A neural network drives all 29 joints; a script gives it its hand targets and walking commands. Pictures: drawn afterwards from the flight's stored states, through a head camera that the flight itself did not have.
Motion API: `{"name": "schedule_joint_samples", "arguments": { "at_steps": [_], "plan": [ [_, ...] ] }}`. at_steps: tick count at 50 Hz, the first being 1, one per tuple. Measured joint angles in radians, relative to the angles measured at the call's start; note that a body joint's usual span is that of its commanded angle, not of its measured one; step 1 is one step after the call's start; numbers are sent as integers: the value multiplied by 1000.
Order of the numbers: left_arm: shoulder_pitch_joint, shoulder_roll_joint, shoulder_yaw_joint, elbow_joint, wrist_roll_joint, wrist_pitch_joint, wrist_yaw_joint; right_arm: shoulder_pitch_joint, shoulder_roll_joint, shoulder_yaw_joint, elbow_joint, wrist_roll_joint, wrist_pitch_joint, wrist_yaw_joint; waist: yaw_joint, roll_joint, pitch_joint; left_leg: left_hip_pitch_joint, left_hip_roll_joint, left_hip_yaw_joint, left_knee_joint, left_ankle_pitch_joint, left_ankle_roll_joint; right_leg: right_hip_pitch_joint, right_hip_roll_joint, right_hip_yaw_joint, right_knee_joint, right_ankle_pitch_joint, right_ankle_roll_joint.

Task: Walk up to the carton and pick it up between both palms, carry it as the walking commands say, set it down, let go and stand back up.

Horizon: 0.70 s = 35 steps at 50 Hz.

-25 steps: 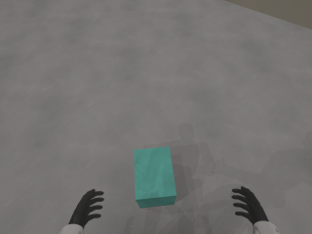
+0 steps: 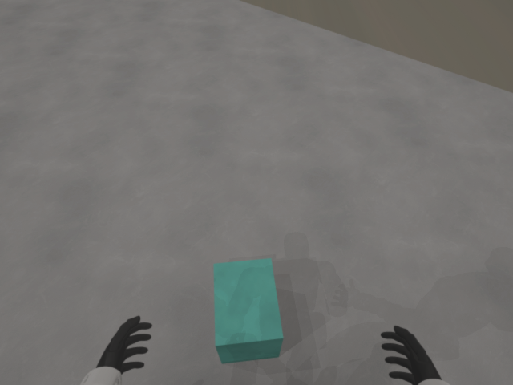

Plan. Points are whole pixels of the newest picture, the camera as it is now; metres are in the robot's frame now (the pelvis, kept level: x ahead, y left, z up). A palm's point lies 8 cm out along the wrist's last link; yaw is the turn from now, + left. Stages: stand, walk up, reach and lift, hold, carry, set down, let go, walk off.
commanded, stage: stand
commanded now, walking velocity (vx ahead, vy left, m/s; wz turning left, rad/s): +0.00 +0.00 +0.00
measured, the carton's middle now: (246, 311) +0.44 +0.05 -0.65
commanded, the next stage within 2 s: none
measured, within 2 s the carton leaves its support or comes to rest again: neither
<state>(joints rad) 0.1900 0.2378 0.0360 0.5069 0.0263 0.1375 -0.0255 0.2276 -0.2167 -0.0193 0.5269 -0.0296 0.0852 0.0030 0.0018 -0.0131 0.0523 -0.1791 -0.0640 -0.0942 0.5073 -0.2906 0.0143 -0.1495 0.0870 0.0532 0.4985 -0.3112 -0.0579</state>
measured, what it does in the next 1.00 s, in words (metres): stands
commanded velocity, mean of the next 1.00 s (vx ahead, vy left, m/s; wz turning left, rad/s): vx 0.00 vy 0.00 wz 0.00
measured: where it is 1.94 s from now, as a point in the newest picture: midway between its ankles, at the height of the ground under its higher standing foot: outside the picture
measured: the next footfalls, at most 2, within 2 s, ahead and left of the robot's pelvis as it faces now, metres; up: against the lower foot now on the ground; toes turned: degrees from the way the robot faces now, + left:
none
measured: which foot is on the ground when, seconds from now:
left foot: down 0.00-1.00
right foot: down 0.00-1.00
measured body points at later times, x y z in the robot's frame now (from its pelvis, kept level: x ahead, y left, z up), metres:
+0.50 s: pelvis +0.02 +0.03 +0.01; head +0.02 +0.04 +0.46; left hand +0.14 +0.31 -0.11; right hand +0.12 -0.26 -0.11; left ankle -0.01 +0.11 -0.74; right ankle -0.03 -0.08 -0.74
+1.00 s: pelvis +0.00 +0.02 +0.01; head +0.00 +0.03 +0.46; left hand +0.09 +0.31 -0.12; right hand +0.08 -0.28 -0.11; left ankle -0.01 +0.11 -0.74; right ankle -0.03 -0.08 -0.74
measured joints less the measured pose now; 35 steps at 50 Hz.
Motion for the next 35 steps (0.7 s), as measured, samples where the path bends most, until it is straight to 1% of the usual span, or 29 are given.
{"name": "schedule_joint_samples", "arguments": {
  "at_steps": [2, 5, 13, 18, 22, 30, 35],
  "plan": [
    [-9, 21, 5, 53, 5, -29, 18, -10, -17, -4, 65, -16, -16, -8, 5, -8, -19, -22, 0, 2, 13, -8, 3, -18, 1, 1, 4, -3, 2],
    [-4, 45, 15, 115, 4, -63, 28, -13, -47, -14, 136, -19, -40, -17, 10, -15, -28, -32, -1, 11, 12, -13, 12, -29, -1, 11, 1, -4, 7],
    [15, 71, 12, 243, -4, -95, 38, -26, -86, -32, 261, -8, -62, -27, 1, -15, -37, -5, -17, 35, -29, -8, 33, -12, -19, 38, -24, -5, 28],
    [10, 79, 2, 293, -2, -103, 45, -40, -83, -27, 315, -6, -74, -32, -1, -18, -43, 28, -30, 43, -68, 6, 42, 6, -35, 48, -34, -6, 38],
    [4, 76, -7, 318, 0, -111, 49, -51, -84, -23, 347, -3, -80, -36, -3, -8, -45, 49, -36, 45, -96, 20, 48, 23, -42, 52, -52, 2, 44],
    [-3, 81, -19, 359, 4, -118, 57, -65, -88, -19, 409, 0, -83, -34, -9, 3, -45, 72, -36, 35, -133, 50, 47, 48, -45, 43, -89, 28, 44],
    [-8, 88, -25, 386, 1, -125, 55, -72, -95, -18, 444, 0, -84, -27, -8, -1, -37, 72, -30, 28, -149, 69, 42, 52, -42, 37, -111, 48, 39]
  ]
}}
